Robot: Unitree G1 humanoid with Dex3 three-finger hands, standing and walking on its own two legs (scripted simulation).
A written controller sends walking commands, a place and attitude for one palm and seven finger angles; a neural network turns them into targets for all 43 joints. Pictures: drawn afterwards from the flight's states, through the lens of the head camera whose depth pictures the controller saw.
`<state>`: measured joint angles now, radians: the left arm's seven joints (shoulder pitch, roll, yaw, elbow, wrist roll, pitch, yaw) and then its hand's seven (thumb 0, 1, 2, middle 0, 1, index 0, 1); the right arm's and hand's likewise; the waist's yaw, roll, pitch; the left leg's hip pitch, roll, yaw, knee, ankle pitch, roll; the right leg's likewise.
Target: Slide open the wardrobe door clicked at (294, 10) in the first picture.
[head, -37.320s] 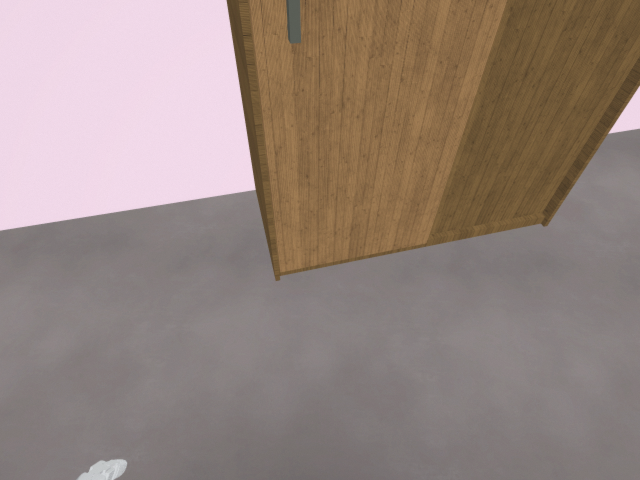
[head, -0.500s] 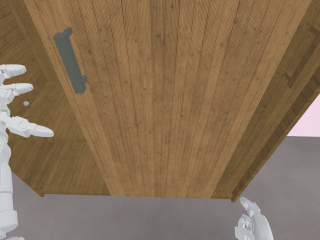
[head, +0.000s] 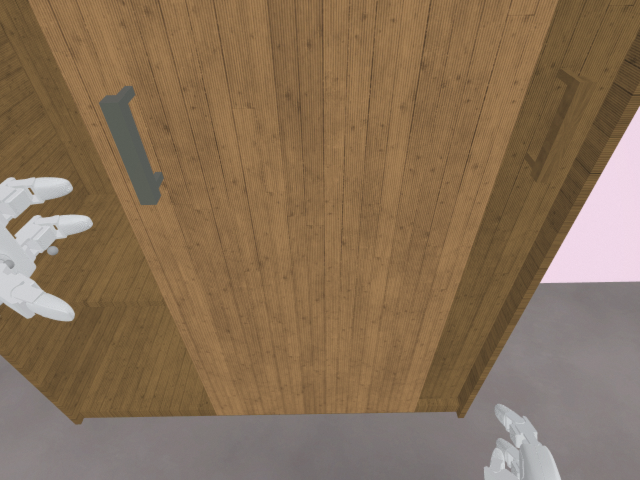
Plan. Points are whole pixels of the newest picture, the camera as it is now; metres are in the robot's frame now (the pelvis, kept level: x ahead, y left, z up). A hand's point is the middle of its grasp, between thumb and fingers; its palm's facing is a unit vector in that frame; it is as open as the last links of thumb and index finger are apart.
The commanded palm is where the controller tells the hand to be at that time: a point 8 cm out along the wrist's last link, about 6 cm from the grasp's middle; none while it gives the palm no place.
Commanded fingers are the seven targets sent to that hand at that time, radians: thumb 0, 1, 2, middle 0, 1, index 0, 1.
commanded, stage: draw the hand back to the body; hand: left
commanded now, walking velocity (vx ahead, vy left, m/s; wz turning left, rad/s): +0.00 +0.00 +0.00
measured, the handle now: (138, 146) +0.47 +0.30 +0.22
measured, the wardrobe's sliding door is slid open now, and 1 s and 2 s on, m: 0.44 0.44 0.44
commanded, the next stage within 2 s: step back with the hand held close in 1.26 s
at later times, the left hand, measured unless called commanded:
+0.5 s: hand (59, 293) +0.25 +0.30 +0.17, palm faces +0.53 -0.79 -0.30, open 12.6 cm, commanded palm +0.19 +0.32 +0.18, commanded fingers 0.00 0.25 0.58 -0.22 -0.68 -0.22 -0.68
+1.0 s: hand (99, 312) +0.24 +0.26 +0.15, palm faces +0.42 -0.82 -0.39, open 7.9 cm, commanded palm +0.19 +0.29 +0.18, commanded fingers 0.00 0.90 0.90 -0.20 -0.30 -0.20 -0.30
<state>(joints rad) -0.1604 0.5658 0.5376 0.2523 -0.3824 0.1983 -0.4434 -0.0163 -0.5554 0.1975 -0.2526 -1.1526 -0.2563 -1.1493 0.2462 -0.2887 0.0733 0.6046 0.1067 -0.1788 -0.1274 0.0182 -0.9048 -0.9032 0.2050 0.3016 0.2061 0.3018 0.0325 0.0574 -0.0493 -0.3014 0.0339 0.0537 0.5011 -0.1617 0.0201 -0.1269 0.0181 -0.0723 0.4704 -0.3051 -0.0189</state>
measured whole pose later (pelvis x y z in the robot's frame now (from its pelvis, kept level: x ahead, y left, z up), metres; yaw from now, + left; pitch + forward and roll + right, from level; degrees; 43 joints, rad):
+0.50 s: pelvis +0.02 +0.00 +0.01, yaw +0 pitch -3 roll +0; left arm 0.22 0.36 0.39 -0.17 -0.11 -0.07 0.10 -0.01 -0.10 0.42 -0.24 -0.89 -0.24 -0.88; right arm 0.19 -0.24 0.04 0.69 0.01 -0.17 -0.09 0.02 -0.90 -0.90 0.21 0.30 0.21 0.30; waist 0.08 0.05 0.02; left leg -0.21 0.01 0.07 0.41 -0.14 0.03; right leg -0.04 0.00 -0.05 0.38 -0.29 -0.01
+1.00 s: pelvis +0.05 +0.00 +0.01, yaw -1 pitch -3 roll +1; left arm 0.48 0.35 0.33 -0.39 -0.09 -0.04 0.09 0.01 0.76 0.84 -0.22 -0.38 -0.22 -0.37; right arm 0.18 -0.24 0.02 0.63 0.00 -0.08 -0.08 0.02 -0.91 -0.90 0.20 0.30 0.21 0.30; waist 0.08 0.05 -0.01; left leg -0.16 0.01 0.08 0.40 -0.19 0.02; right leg 0.01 0.00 -0.04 0.36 -0.32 -0.02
